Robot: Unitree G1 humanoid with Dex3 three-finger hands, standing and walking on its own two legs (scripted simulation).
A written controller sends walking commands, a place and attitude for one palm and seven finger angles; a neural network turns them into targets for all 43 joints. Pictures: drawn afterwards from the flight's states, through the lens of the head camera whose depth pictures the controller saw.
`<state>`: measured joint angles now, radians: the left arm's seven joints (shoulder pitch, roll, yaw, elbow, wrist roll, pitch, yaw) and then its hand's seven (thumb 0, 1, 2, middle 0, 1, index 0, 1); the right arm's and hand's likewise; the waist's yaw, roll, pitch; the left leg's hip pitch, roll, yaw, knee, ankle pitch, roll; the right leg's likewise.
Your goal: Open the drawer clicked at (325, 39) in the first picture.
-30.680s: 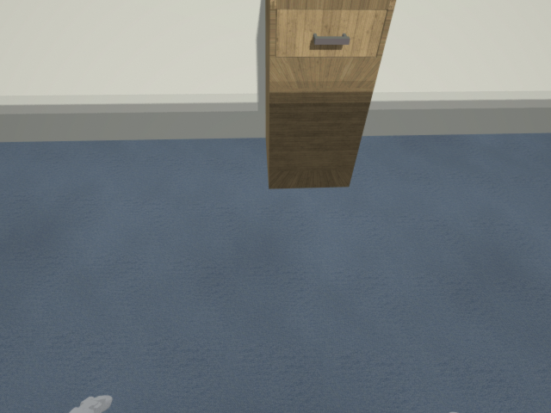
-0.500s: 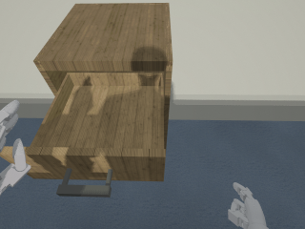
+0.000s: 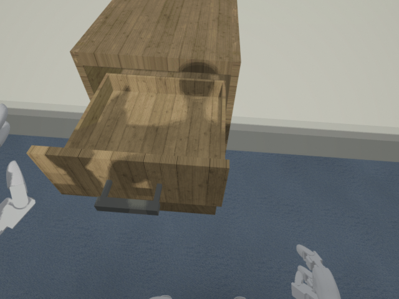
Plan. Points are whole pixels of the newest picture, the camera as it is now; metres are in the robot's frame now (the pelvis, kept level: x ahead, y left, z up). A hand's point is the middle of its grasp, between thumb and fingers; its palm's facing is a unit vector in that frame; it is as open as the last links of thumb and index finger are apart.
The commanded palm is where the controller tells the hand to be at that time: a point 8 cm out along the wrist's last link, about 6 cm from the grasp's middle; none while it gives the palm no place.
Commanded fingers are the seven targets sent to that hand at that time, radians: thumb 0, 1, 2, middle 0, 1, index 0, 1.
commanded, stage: step back with the hand held close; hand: left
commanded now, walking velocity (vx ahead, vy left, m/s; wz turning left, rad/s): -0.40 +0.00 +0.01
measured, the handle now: (130, 196) +0.30 +0.16 +0.03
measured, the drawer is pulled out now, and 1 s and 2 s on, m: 0.30 0.30 0.30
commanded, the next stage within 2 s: stop stepping back and stand still in 0.44 s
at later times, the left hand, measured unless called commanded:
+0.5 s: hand (2, 270) +0.13 +0.22 +0.19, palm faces +0.35 -0.79 -0.50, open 7.5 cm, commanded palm +0.05 +0.27 +0.22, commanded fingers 0.00 0.90 0.90 -0.20 -0.30 -0.20 -0.30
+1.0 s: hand out of the picture +0.03 +0.18 +0.19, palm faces +0.31 -0.82 -0.48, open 7.5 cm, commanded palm -0.03 +0.23 +0.22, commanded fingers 0.00 0.90 0.90 -0.20 -0.30 -0.20 -0.30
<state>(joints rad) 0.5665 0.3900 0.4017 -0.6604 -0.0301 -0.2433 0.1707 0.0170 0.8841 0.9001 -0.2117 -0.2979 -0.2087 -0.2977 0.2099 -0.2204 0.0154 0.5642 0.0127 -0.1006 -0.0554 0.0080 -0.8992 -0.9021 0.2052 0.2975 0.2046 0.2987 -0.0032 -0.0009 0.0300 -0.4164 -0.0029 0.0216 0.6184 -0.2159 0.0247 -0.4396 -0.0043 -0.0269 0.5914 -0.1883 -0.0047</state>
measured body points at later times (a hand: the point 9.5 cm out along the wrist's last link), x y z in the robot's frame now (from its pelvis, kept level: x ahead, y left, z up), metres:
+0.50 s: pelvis -0.08 -0.01 +0.00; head -0.03 +0.01 +0.45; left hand +0.10 +0.27 +0.22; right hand +0.11 -0.25 -0.07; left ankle -0.08 +0.13 -0.73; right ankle -0.02 -0.12 -0.71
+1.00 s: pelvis -0.16 -0.05 +0.02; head -0.15 -0.05 +0.47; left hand +0.01 +0.22 +0.21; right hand -0.04 -0.33 -0.07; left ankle -0.18 +0.07 -0.73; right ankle -0.13 -0.13 -0.72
